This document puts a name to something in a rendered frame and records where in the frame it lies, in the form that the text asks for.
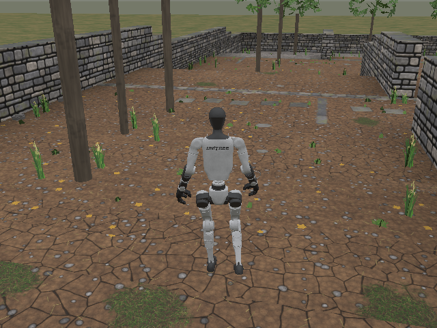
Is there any right robot hand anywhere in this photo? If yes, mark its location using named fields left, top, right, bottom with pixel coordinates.
left=243, top=183, right=259, bottom=196

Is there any left robot foot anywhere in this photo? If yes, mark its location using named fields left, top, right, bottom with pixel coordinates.
left=207, top=255, right=217, bottom=272

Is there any robot left forearm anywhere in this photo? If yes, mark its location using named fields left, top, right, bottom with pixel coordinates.
left=178, top=164, right=192, bottom=191

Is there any right robot upper arm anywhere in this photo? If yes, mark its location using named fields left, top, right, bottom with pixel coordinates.
left=232, top=137, right=251, bottom=174

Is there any robot left shin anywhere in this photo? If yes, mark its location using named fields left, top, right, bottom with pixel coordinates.
left=203, top=221, right=214, bottom=263

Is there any left robot upper arm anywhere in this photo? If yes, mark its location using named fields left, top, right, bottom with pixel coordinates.
left=185, top=137, right=203, bottom=175

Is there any left robot hand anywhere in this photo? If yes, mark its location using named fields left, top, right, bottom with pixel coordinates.
left=176, top=189, right=191, bottom=204

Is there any robot right forearm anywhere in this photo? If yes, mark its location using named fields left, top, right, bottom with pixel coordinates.
left=245, top=164, right=257, bottom=186

